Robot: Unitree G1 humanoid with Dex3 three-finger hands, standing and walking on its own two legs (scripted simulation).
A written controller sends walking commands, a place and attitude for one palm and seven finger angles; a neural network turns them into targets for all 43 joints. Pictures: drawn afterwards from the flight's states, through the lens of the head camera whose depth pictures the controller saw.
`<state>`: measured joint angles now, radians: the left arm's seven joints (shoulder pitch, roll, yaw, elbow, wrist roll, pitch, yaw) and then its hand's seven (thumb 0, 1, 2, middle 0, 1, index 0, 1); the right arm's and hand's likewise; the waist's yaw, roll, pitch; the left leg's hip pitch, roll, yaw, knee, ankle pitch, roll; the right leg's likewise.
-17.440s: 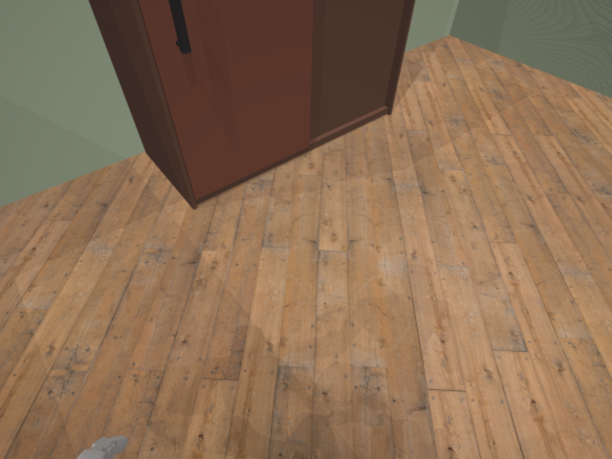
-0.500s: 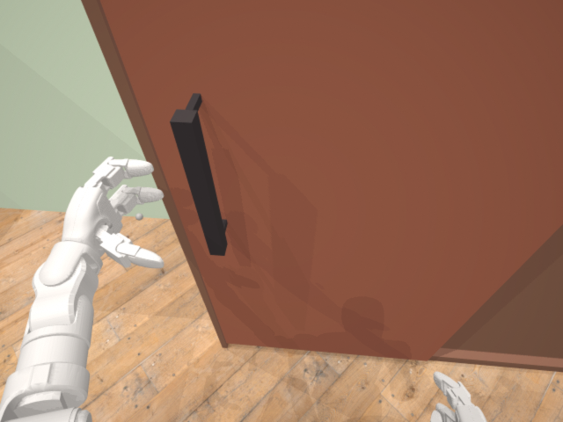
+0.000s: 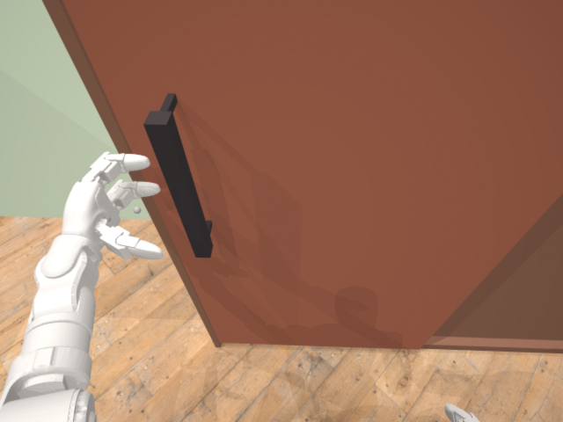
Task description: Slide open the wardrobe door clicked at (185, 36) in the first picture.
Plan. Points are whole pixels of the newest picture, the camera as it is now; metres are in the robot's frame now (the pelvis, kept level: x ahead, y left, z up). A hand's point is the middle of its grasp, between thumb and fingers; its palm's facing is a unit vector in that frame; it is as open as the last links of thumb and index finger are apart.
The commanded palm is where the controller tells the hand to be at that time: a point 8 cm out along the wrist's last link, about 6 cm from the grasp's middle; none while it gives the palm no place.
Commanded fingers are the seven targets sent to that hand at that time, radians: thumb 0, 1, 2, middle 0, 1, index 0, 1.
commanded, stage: move the hooked fingers beside the handle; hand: left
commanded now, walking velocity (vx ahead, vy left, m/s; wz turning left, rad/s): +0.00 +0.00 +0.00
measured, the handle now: (189, 187) +0.43 +0.15 +0.10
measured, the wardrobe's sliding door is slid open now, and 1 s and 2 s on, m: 0.00 0.00 0.00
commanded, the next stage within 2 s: feel for the door with the fingertips in 0.58 s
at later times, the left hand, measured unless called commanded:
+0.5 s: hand (138, 216) +0.37 +0.21 +0.11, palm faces -0.02 -1.00 -0.01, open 14.0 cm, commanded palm +0.34 +0.26 +0.11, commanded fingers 0.00 -0.50 0.30 -0.30 -1.20 -0.30 -1.20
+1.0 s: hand (160, 218) +0.37 +0.18 +0.10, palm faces -0.04 -1.00 +0.00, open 14.0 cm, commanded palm +0.34 +0.23 +0.12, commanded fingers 0.00 -0.50 0.30 -0.30 -1.20 -0.30 -1.20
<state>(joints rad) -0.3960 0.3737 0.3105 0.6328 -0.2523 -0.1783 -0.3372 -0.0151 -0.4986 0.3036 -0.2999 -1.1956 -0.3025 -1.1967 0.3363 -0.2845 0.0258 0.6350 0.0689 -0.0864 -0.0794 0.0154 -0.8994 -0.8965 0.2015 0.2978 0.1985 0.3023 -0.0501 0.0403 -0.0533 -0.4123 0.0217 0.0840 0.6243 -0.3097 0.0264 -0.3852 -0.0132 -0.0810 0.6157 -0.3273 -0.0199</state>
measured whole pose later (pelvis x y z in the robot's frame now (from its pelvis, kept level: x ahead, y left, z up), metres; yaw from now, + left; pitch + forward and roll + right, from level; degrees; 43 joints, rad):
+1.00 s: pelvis +0.00 +0.00 +0.00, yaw +0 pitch +5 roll +0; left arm -0.35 0.28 0.21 0.51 -0.23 -0.14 -0.23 -0.01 -0.50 0.30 -0.30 -1.20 -0.30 -1.20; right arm 0.28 -0.26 0.03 0.63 0.07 -0.09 -0.07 0.02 -0.90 -0.90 0.20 0.30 0.20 0.30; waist -0.04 0.03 -0.05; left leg -0.39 0.01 0.08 0.61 -0.31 0.03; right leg -0.36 -0.02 -0.08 0.61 -0.33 -0.01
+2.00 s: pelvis +0.00 +0.00 +0.00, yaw +0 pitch +5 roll +0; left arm -0.46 0.30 0.21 0.68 -0.22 -0.19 -0.22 -0.01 -0.50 0.30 -0.31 -1.21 -0.32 -1.21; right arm 0.29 -0.27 0.03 0.64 0.07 -0.06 -0.06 0.01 -0.90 -0.90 0.20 0.30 0.20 0.30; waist -0.05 0.03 -0.05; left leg -0.40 0.02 0.07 0.62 -0.31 0.02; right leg -0.38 -0.02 -0.09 0.62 -0.33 -0.02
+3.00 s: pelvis +0.00 -0.01 +0.00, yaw +0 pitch +3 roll +0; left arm -0.31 0.21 0.12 0.42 -0.20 -0.12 -0.11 -0.01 -0.50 0.30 -0.29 -1.19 -0.27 -1.18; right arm 0.26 -0.26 0.02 0.62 0.07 -0.07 -0.04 0.02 -0.90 -0.90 0.20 0.30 0.20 0.30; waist -0.03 0.04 -0.05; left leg -0.35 0.02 0.08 0.60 -0.31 0.02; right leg -0.33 -0.01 -0.08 0.60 -0.33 -0.03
